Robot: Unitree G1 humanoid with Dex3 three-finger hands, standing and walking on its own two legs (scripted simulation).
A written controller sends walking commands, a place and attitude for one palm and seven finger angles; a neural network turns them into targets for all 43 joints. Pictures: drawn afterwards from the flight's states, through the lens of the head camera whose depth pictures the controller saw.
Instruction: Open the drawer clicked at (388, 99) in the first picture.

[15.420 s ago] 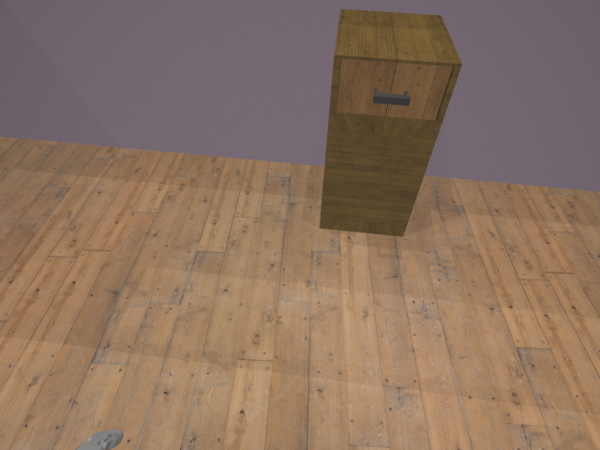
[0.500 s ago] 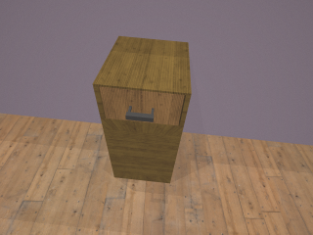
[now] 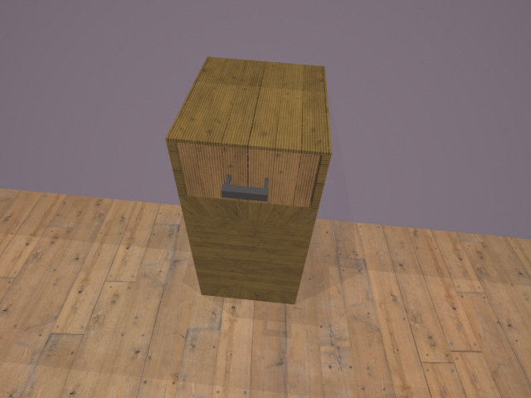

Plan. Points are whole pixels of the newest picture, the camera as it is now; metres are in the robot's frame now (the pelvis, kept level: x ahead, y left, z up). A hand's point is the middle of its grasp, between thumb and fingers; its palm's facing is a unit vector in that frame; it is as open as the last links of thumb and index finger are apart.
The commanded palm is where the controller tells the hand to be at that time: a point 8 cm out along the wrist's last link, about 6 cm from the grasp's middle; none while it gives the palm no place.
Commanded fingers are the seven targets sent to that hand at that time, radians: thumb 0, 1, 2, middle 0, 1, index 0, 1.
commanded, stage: look again from close up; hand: left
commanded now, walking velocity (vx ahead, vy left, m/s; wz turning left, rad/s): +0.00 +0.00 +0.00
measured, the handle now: (246, 186) +0.60 +0.08 -0.08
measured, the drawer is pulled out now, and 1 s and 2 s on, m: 0.00 0.00 0.00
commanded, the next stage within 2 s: shuffle to correct the standing spot in 0.42 s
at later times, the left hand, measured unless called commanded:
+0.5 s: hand out of the picture -0.02 +0.12 -0.18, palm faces +0.04 -0.99 -0.14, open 7.4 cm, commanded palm none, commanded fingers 0.00 0.90 0.90 -0.20 -0.30 -0.20 -0.30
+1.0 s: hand out of the picture +0.00 +0.07 -0.18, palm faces +0.10 -0.98 -0.14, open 7.4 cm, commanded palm none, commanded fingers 0.00 0.90 0.90 -0.20 -0.30 -0.20 -0.30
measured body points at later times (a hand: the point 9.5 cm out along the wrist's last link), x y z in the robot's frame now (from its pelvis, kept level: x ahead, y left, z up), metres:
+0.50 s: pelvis +0.01 -0.02 +0.00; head +0.01 -0.02 +0.45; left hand -0.02 +0.17 -0.16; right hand +0.00 -0.24 -0.16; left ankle +0.03 +0.05 -0.74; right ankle +0.01 -0.16 -0.74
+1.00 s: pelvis +0.07 -0.08 +0.00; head +0.08 -0.07 +0.45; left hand +0.00 +0.12 -0.16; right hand +0.04 -0.31 -0.16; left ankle +0.04 +0.02 -0.70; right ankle +0.01 -0.16 -0.74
